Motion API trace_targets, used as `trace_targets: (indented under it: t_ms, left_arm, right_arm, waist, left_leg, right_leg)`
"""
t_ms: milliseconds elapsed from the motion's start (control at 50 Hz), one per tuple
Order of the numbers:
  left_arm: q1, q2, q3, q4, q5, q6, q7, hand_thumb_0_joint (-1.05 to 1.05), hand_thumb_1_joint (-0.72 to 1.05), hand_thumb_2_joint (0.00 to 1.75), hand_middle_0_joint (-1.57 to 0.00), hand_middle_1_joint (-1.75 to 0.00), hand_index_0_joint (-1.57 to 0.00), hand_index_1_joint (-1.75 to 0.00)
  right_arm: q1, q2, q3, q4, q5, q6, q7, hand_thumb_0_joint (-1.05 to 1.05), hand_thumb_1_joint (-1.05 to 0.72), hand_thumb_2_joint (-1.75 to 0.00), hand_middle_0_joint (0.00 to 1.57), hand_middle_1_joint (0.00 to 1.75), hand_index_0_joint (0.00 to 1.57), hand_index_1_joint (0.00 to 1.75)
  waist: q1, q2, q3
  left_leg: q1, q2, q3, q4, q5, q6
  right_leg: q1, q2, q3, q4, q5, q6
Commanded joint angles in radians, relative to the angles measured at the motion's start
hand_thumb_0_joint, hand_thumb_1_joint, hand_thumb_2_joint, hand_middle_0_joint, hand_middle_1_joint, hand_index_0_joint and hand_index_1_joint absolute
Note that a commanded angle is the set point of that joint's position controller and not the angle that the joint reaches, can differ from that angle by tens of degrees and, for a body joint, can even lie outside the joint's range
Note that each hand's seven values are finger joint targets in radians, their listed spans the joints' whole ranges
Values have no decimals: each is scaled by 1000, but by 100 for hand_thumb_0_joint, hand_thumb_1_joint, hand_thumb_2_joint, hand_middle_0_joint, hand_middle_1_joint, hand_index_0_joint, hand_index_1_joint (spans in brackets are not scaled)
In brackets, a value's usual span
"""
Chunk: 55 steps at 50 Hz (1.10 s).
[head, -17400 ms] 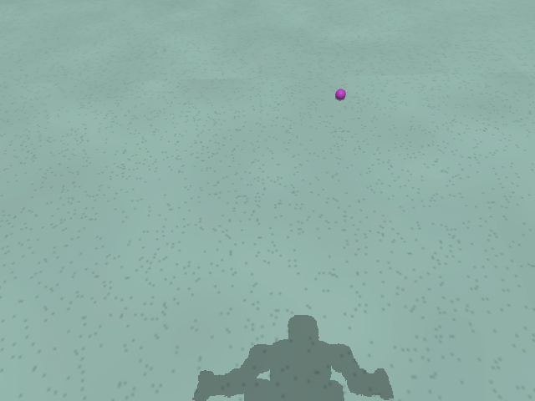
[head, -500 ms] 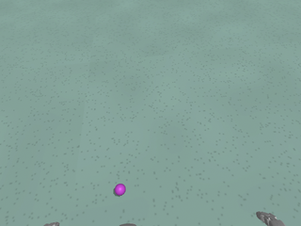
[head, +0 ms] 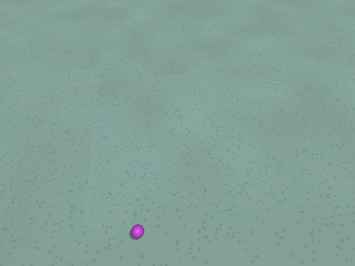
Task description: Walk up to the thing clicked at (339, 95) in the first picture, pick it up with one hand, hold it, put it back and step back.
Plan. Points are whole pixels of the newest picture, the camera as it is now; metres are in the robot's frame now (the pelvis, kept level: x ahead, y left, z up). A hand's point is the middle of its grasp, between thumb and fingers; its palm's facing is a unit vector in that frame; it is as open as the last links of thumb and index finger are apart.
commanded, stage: walk up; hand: left
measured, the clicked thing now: (137, 231) +0.41 +0.25 -0.74
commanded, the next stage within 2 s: stand in 0.38 s
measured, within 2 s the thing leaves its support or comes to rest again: neither
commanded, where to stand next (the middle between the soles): +0.03 +0.00 m, yaw +2 degrees
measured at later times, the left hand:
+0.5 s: hand out of the picture +0.08 +0.25 -0.15, palm faces -0.03 -0.94 -0.34, open 7.4 cm
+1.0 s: hand out of the picture +0.10 +0.25 -0.15, palm faces -0.01 -0.94 -0.34, open 7.4 cm
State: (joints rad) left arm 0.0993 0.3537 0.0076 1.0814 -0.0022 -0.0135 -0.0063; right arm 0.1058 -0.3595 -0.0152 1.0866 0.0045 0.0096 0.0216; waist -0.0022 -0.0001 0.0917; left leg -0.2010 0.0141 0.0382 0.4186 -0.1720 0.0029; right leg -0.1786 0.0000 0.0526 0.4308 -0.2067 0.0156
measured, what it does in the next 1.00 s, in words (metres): stands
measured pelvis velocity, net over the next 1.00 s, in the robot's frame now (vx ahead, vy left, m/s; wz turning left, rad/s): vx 0.03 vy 0.00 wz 0.01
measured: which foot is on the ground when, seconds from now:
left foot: down 0.00-1.00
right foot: down 0.00-1.00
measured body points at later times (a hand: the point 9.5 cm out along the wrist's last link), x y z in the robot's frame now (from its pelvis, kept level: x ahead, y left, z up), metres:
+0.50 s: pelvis +0.01 +0.00 +0.00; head +0.02 +0.00 +0.45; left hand +0.08 +0.30 -0.13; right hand +0.10 -0.30 -0.13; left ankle +0.04 +0.12 -0.74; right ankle +0.02 -0.13 -0.74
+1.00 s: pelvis +0.03 +0.00 +0.01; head +0.03 +0.00 +0.46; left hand +0.10 +0.30 -0.13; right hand +0.11 -0.30 -0.12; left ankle +0.04 +0.12 -0.74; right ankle +0.02 -0.13 -0.74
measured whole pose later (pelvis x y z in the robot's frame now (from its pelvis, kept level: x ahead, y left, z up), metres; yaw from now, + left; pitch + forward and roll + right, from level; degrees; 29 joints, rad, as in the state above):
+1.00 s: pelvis +0.03 +0.00 +0.01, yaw +1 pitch -3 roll +0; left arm 0.12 0.35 0.00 1.13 0.01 -0.02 0.00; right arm 0.09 -0.35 -0.01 1.13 -0.01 -0.01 0.01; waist -0.01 0.00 0.05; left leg -0.12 0.01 0.03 0.33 -0.16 0.00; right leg -0.08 0.00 0.04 0.32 -0.19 0.02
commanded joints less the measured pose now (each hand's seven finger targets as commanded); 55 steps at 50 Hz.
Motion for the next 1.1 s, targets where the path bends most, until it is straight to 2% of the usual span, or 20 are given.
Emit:
trace_targets:
  t_ms: [0,120,160,240,340,360,380,400,420,460,520,620,700,760,860,900,920,1000,1060,1080]
  left_arm:
    - [-35,217,39,-47,5,-15,16,0,90,90,-20,-30,-20,-30]
    - [-43,212,37,-39,7,-15,15,0,90,90,-20,-30,-20,-30]
    - [-55,217,39,-40,9,-13,15,0,90,90,-20,-30,-20,-30]
    - [-43,210,37,-34,8,-12,15,0,90,90,-20,-30,-20,-30]
    - [-49,220,39,-35,11,-15,16,0,90,90,-20,-30,-20,-30]
    - [-36,202,28,-17,11,-16,10,0,90,90,-20,-30,-20,-30]
    - [-38,204,30,-18,14,-16,9,0,90,90,-20,-30,-20,-30]
    - [-38,209,31,-18,16,-20,8,0,90,90,-20,-30,-20,-30]
    - [-32,211,29,-13,17,-22,8,0,90,90,-20,-30,-20,-30]
    - [-38,218,31,-15,16,-26,9,0,90,90,-20,-30,-20,-30]
    - [-27,216,30,-14,12,-31,11,0,90,90,-20,-30,-20,-30]
    - [-21,214,30,-11,12,-28,14,0,90,90,-20,-30,-20,-30]
    - [-5,208,30,-10,13,-27,13,0,90,90,-20,-30,-20,-30]
    - [-21,215,31,-15,13,-27,16,0,90,90,-20,-30,-20,-30]
    - [-10,207,30,-12,12,-24,16,0,90,90,-20,-30,-20,-30]
    - [-14,210,29,-12,12,-24,17,0,90,90,-20,-30,-20,-30]
    - [-21,213,31,-14,13,-24,18,0,90,90,-20,-30,-20,-30]
    - [-17,213,32,-16,12,-21,16,0,90,90,-20,-30,-20,-30]
    - [-20,210,29,-18,12,-22,16,0,90,90,-20,-30,-20,-30]
    - [-24,209,29,-17,12,-20,16,0,90,90,-20,-30,-20,-30]
  right_arm:
    - [-74,-214,-46,-61,-2,-23,-10,0,-90,-90,20,30,20,30]
    - [-69,-217,-50,-52,-5,-24,-10,0,-90,-90,20,30,20,30]
    - [-67,-217,-51,-51,-7,-23,-11,0,-90,-90,20,30,20,30]
    - [-69,-217,-52,-52,-6,-24,-11,0,-90,-90,20,30,20,30]
    - [-66,-216,-53,-51,-3,-21,-11,0,-90,-90,20,30,20,30]
    - [-55,-191,-37,-34,-14,-28,-10,0,-90,-90,20,30,20,30]
    - [-75,-205,-42,-36,-18,-31,-11,0,-90,-90,20,30,20,30]
    - [-89,-208,-43,-37,-19,-34,-12,0,-90,-90,20,30,20,30]
    - [-85,-204,-42,-33,-16,-35,-11,0,-90,-90,20,30,20,30]
    - [-75,-203,-40,-26,-16,-40,-13,0,-90,-90,20,30,20,30]
    - [-56,-207,-39,-15,-16,-44,-15,0,-90,-90,20,30,20,30]
    - [-60,-205,-36,-16,-15,-43,-18,0,-90,-90,20,30,20,30]
    - [-60,-209,-33,-14,-14,-48,-21,0,-90,-90,20,30,20,30]
    - [-55,-201,-33,-11,-13,-44,-24,0,-90,-90,20,30,20,30]
    - [-62,-209,-33,-11,-14,-43,-25,0,-90,-90,20,30,20,30]
    - [-60,-202,-31,-11,-12,-42,-24,0,-90,-90,20,30,20,30]
    - [-58,-204,-32,-13,-13,-42,-25,0,-90,-90,20,30,20,30]
    - [-53,-203,-29,-12,-15,-43,-26,0,-90,-90,20,30,20,30]
    - [-62,-209,-31,-15,-14,-45,-26,0,-90,-90,20,30,20,30]
    - [-55,-203,-29,-13,-15,-45,-26,0,-90,-90,20,30,20,30]
  waist:
    - [6,16,-104]
    - [0,10,-126]
    - [-5,8,-111]
    - [0,16,-132]
    - [-6,-3,-128]
    - [-9,0,-164]
    - [-4,9,-130]
    - [1,1,-127]
    - [-3,-6,-113]
    - [-8,-14,-122]
    - [-12,-16,-129]
    - [-11,-2,-109]
    - [-4,6,-142]
    - [-11,-5,-137]
    - [-2,6,-131]
    - [-6,-6,-111]
    - [-7,-7,-126]
    - [-4,8,-112]
    - [-2,10,-135]
    - [-4,0,-110]
  left_leg:
    - [50,121,-139,-112,-40,36]
    - [67,126,-137,-121,-24,38]
    - [52,122,-134,-129,-52,36]
    - [69,131,-133,-130,-20,41]
    - [99,117,-114,-106,-2,34]
    - [94,130,-142,-155,-80,33]
    - [70,126,-151,-170,-146,30]
    - [83,125,-144,-160,-115,31]
    - [96,120,-139,-154,-99,27]
    - [115,118,-125,-141,-8,25]
    - [135,123,-120,-131,68,26]
    - [108,121,-120,-139,62,21]
    - [141,129,-115,-129,157,20]
    - [144,127,-111,-125,146,20]
    - [135,129,-113,-129,161,21]
    - [126,124,-117,-139,134,17]
    - [130,127,-116,-133,147,20]
    - [113,124,-116,-149,131,16]
    - [137,129,-118,-139,166,18]
    - [111,126,-119,-149,139,18]
  right_leg:
    - [-21,-97,91,-98,79,-49]
    - [-11,-91,83,-99,89,-46]
    - [-18,-93,87,-93,85,-47]
    - [-7,-87,76,-82,103,-43]
    - [-32,-106,101,-103,107,-50]
    - [4,-104,94,-134,2,-38]
    - [-9,-97,95,-145,-39,-35]
    - [-4,-103,98,-153,-8,-36]
    - [-30,-106,100,-168,-22,-35]
    - [-11,-115,98,-161,57,-35]
    - [4,-117,94,-161,121,-31]
    - [27,-116,82,-163,119,-27]
    - [55,-119,73,-150,199,-26]
    - [47,-122,76,-159,187,-26]
    - [68,-121,69,-160,198,-26]
    - [52,-118,66,-167,160,-25]
    - [68,-123,69,-164,182,-26]
    - [68,-118,66,-165,163,-26]
    - [69,-122,62,-157,174,-28]
    - [63,-120,62,-166,151,-26]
